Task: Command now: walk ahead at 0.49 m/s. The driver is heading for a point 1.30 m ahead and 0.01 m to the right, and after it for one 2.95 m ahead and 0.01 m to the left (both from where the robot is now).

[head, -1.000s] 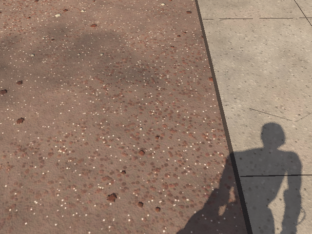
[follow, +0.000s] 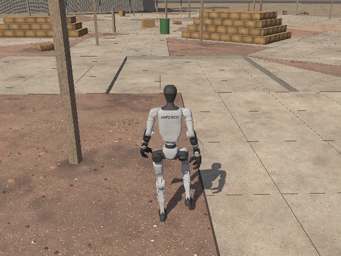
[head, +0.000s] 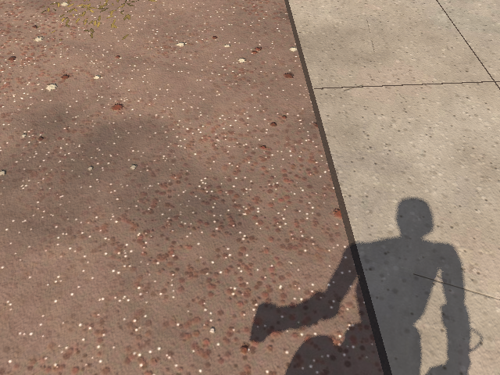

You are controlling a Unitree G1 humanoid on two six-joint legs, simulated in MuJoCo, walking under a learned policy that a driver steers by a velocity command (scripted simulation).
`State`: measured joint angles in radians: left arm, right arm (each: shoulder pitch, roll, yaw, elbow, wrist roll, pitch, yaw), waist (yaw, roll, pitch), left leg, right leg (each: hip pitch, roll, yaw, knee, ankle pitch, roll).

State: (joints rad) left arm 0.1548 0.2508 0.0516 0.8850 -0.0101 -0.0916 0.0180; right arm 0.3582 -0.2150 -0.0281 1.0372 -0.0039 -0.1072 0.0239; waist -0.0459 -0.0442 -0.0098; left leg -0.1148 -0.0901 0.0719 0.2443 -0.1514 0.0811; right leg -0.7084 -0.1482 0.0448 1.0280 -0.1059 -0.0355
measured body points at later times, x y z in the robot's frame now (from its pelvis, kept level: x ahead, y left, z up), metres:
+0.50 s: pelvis +0.21 -0.06 -0.01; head +0.24 -0.07 +0.44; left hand +0.30 +0.19 -0.14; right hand +0.28 -0.32 -0.16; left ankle +0.23 +0.10 -0.72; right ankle +0.29 -0.14 -0.75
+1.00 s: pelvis +0.27 -0.04 -0.01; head +0.28 -0.03 +0.44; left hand +0.32 +0.21 -0.16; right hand +0.29 -0.28 -0.16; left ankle +0.25 +0.09 -0.75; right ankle +0.29 -0.14 -0.75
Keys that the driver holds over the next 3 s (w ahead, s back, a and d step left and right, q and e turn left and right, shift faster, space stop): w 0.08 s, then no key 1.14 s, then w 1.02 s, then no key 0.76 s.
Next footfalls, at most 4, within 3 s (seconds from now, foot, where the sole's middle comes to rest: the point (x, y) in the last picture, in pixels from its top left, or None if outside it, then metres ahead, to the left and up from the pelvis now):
0.24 right None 0.33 -0.15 -0.78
0.58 left None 0.29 0.09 -0.78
1.94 right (291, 307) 0.71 -0.13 -0.78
2.46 left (211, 234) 0.98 0.10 -0.78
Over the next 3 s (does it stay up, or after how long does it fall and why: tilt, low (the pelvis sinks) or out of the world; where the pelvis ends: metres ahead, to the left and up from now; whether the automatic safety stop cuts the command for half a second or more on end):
stays up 0.89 0.00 -0.01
